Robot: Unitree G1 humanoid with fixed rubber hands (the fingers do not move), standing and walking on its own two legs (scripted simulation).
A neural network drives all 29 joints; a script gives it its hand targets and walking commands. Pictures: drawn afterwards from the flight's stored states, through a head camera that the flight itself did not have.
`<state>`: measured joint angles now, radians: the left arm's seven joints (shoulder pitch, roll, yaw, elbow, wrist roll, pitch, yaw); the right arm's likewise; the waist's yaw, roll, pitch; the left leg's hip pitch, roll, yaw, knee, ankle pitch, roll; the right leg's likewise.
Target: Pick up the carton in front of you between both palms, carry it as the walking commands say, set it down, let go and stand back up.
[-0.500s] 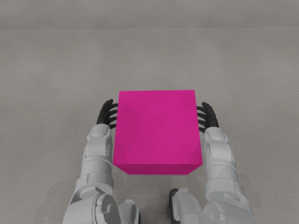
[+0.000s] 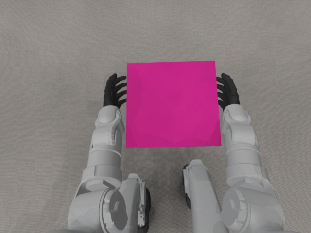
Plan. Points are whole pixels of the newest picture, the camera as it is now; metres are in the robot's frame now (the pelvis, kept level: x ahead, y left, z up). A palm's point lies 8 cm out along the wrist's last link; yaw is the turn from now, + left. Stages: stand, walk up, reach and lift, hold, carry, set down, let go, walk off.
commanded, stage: set down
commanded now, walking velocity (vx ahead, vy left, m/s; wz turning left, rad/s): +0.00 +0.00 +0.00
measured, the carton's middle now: (169, 112) +0.42 -0.06 -0.15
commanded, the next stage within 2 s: none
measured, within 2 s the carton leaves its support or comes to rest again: rests again in 1.56 s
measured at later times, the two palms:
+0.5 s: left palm (131, 110) +0.46 +0.07 -0.23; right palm (218, 110) +0.44 -0.22 -0.25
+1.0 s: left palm (141, 114) +0.48 +0.06 -0.37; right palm (214, 111) +0.46 -0.24 -0.36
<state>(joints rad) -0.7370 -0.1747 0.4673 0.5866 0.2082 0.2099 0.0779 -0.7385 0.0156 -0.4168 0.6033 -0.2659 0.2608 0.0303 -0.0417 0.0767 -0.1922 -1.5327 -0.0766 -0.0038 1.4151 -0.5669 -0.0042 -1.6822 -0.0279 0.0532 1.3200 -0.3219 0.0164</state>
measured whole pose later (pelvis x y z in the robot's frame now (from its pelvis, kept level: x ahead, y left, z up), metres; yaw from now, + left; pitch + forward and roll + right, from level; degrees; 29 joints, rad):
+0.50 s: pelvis -0.03 -0.01 -0.13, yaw +3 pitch +46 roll +6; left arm -1.02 -0.05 0.43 0.70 0.12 0.19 0.12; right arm -1.01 -0.10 -0.38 0.68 -0.18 0.27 -0.02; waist -0.06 0.08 -0.09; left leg -2.01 -0.10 0.00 1.85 -0.65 -0.04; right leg -2.19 -0.02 0.06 1.74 -0.36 0.00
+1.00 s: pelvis -0.04 +0.00 -0.21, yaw +4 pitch +43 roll +3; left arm -1.26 0.04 0.31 0.83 0.05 0.17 0.22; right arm -1.28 -0.29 -0.29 0.90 -0.03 0.23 -0.02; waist -0.12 0.06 0.16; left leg -2.22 -0.13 0.01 2.14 -0.68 -0.04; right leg -2.39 -0.03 0.07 1.99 -0.36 0.02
